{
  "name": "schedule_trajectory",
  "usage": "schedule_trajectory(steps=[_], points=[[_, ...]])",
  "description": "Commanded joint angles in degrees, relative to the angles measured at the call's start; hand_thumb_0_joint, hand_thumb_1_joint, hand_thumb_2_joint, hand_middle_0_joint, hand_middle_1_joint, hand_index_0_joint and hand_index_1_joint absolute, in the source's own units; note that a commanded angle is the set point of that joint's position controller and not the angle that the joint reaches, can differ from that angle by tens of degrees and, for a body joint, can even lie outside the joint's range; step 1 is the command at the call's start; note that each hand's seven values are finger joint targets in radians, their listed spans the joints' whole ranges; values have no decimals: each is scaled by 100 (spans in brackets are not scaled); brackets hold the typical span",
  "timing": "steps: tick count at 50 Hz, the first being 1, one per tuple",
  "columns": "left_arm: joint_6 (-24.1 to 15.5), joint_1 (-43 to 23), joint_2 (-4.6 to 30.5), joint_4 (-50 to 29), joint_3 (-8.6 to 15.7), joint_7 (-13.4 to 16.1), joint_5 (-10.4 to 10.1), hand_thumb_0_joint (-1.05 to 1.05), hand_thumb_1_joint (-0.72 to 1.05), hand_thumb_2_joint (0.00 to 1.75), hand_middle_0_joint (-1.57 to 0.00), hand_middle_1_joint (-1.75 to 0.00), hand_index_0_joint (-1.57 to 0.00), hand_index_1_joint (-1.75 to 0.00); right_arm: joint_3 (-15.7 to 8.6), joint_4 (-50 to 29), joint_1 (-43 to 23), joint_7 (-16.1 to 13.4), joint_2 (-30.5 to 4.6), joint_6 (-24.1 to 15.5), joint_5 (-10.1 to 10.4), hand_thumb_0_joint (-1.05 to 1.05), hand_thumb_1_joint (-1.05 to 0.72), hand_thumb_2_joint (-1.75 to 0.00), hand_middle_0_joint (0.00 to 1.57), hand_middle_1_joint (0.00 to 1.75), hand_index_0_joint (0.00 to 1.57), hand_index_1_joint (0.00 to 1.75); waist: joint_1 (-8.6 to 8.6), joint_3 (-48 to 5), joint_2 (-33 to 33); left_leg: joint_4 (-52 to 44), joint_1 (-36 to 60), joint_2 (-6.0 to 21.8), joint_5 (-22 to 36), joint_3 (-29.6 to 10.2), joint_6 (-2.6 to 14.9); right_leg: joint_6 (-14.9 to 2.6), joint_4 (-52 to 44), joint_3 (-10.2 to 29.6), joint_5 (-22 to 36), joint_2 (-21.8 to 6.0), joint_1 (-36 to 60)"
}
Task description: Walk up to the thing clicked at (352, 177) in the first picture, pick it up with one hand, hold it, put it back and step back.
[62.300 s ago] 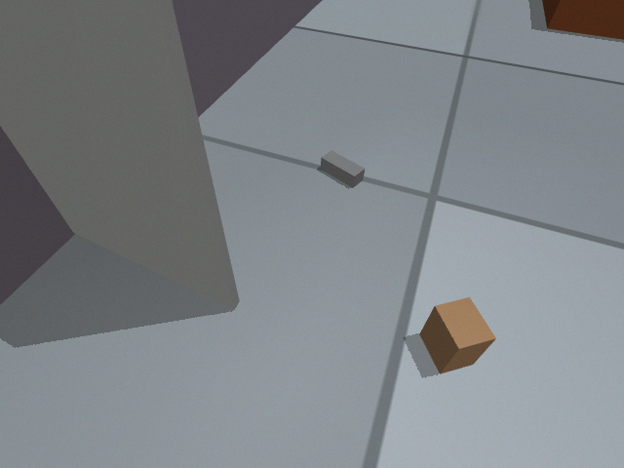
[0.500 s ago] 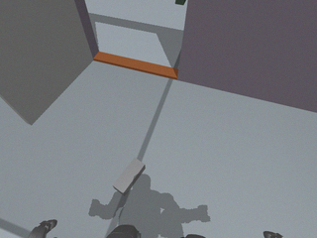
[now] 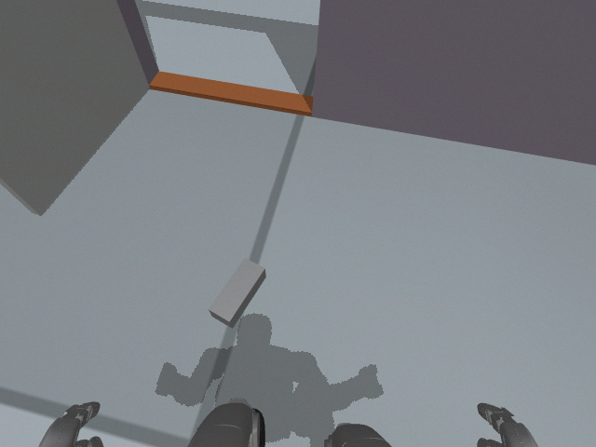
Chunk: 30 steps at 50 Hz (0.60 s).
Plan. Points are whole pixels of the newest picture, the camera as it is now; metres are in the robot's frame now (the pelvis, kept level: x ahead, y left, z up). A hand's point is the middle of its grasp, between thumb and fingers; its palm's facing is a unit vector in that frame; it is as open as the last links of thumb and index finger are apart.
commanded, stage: step back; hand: left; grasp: from above
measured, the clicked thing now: (238, 292) +0.57 +0.20 -0.71
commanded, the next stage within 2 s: none
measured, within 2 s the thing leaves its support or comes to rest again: neither
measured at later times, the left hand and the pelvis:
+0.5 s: hand out of the picture -0.04 +0.28 -0.14, palm faces +0.09 -0.93 -0.36, open 7.4 cm; pelvis -0.15 +0.01 +0.01, yaw +6 degrees
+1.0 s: hand out of the picture -0.25 +0.23 -0.11, palm faces +0.03 -0.89 -0.45, open 7.4 cm; pelvis -0.32 -0.05 +0.01, yaw +2 degrees
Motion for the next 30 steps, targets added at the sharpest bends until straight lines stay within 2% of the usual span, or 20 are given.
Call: schedule_trajectory(steps=[1,2,3,4,6,7,9,11,14,16,18,19,20,21,22,24,25,26,28,30], points=[[-197,905,1270,-212,402,21,172,0,90,90,-20,-30,-20,-30,-395,-384,-64,-40,-1437,20,101,0,-90,-90,20,30,20,30,211,-1730,-35,33,-133,522,260,-1140,269,-528,-1806,911,1381,-675,1090],[-207,689,1608,-366,472,6,150,0,90,90,-20,-30,-20,-30,-314,-434,-68,-33,-1191,23,101,0,-90,-90,20,30,20,30,199,-1358,-1171,1004,-1007,-418,-1425,-616,-101,-1045,-2306,2303,1114,-1626,908],[-204,320,2087,-613,532,16,190,0,90,90,-20,-30,-20,-30,-412,-390,-206,-100,-1313,64,57,0,-90,-90,20,30,20,30,412,-1103,-1544,2435,-460,-693,-2300,-1051,-190,-1920,-2603,3181,1407,-2563,-531],[-229,-87,1890,-771,532,56,166,0,90,90,-20,-30,-20,-30,-476,-273,29,-95,-1438,61,62,0,-90,-90,20,30,20,30,199,-785,-1286,3029,-73,-515,-2086,-1408,-205,-1879,-2661,3073,1547,-2576,-1168],[-249,-403,1376,-865,420,76,123,0,90,90,-20,-30,-20,-30,-399,-50,344,-23,-1342,49,125,0,-90,-90,20,30,20,30,-52,-793,-657,3211,-279,-826,-1433,-1524,-164,-1412,-2210,1478,2524,-1612,-587],[-236,-523,1293,-895,422,85,125,0,90,90,-20,-30,-20,-30,-358,0,524,-51,-1239,34,147,0,-90,-90,20,30,20,30,-158,-914,-699,3207,-453,-951,-1324,-1456,-186,-1149,-2023,1002,2769,-1349,-299],[-212,-346,1235,-980,408,72,156,0,90,90,-20,-30,-20,-30,-317,-44,544,-79,-1263,10,99,0,-90,-90,20,30,20,30,44,-1023,-672,3174,-349,-945,-1295,-1273,-265,-1097,-1905,862,2715,-1218,-127],[-186,52,1121,-965,345,102,185,0,90,90,-20,-30,-20,-30,-281,-145,396,-82,-1238,-16,110,0,-90,-90,20,30,20,30,251,-1133,-705,2199,-557,-785,-1464,-1085,-324,-1110,-1730,802,2868,-1196,645],[-135,156,1229,-1006,361,143,189,0,90,90,-20,-30,-20,-30,-302,-228,481,-78,-1189,-45,56,0,-90,-90,20,30,20,30,281,-1437,-1092,766,-277,-333,-1679,-889,-291,-1167,-1513,962,3171,-1515,1260],[-77,197,1265,-1021,327,120,137,0,90,90,-20,-30,-20,-30,-323,-153,676,-58,-1149,-96,21,0,-90,-90,20,30,20,30,238,-1642,-1187,-466,230,-216,-1178,-623,-186,-1056,-1147,906,3312,-1441,1285],[10,187,1312,-1059,295,71,51,0,90,90,-20,-30,-20,-30,-392,-6,981,-39,-1175,-130,-48,0,-90,-90,20,30,20,30,85,-1709,-938,-1599,1082,-280,259,-488,-93,-729,-690,638,2961,-1138,634],[36,214,1116,-1119,246,54,29,0,90,90,-20,-30,-20,-30,-462,-57,961,-49,-1394,-155,-112,0,-90,-90,20,30,20,30,82,-1752,-421,-1776,1447,325,425,-1365,89,-480,-349,542,2127,-867,-3],[25,240,862,-1181,184,52,-17,0,90,90,-20,-30,-20,-30,-591,-148,798,-33,-1994,-153,-197,0,-90,-90,20,30,20,30,100,-1690,1039,-1867,1766,1552,1371,-2977,588,-155,702,2,290,78,-1165],[19,-234,1086,-1201,326,136,20,0,90,90,-20,-30,-20,-30,-634,-231,595,12,-2368,-129,-132,0,-90,-90,20,30,20,30,-225,-1440,1337,-2010,718,2206,1617,-3506,1463,-47,1724,406,-1231,433,-1019],[14,-312,1187,-1169,349,170,70,0,90,90,-20,-30,-20,-30,-640,-277,298,-33,-2325,-174,-137,0,-90,-90,20,30,20,30,-166,-1143,1378,-2129,126,2437,1472,-3781,1719,-53,2548,817,-1181,238,-891],[30,97,1100,-949,350,108,-19,0,90,90,-20,-30,-20,-30,-439,-381,-137,-48,-1723,-175,-168,0,-90,-90,20,30,20,30,174,-1145,835,-1662,579,1520,2273,-2151,1246,-120,3121,915,-547,467,-1065],[31,409,1079,-846,341,90,-57,0,90,90,-20,-30,-20,-30,-405,-422,-285,-74,-1534,-172,-158,0,-90,-90,20,30,20,30,348,-1118,677,-1513,802,1160,2332,-1640,962,-130,3166,869,-260,542,-1292],[30,544,1087,-818,353,67,-34,0,90,90,-20,-30,-20,-30,-397,-411,-181,-76,-1494,-179,-118,0,-90,-90,20,30,20,30,344,-1119,766,-1503,925,1104,2161,-1607,903,-95,3172,739,-181,598,-1313],[10,507,1047,-812,363,62,13,0,90,90,-20,-30,-20,-30,-407,-369,83,-72,-1424,-180,-92,0,-90,-90,20,30,20,30,157,-1209,746,-1408,1484,1109,2075,-1727,1033,107,2821,619,-199,502,-1410],[-64,386,973,-925,316,70,46,0,90,90,-20,-30,-20,-30,-416,-366,394,-102,-1363,-160,-46,0,-90,-90,20,30,20,30,-46,-1408,846,-1097,2245,1192,2585,-1704,1183,225,2081,512,-353,362,-1593]])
